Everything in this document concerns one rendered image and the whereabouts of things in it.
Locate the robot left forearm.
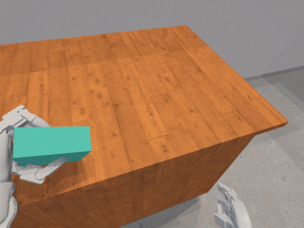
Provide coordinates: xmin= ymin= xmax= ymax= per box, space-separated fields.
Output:
xmin=0 ymin=181 xmax=19 ymax=228

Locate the sponge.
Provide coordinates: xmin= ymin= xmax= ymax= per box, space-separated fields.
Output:
xmin=12 ymin=126 xmax=92 ymax=167

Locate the robot left hand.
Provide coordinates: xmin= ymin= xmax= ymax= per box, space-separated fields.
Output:
xmin=0 ymin=104 xmax=67 ymax=185

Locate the table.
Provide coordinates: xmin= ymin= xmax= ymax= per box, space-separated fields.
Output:
xmin=0 ymin=25 xmax=289 ymax=228

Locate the robot right hand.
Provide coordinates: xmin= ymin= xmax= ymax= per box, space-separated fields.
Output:
xmin=215 ymin=182 xmax=253 ymax=228

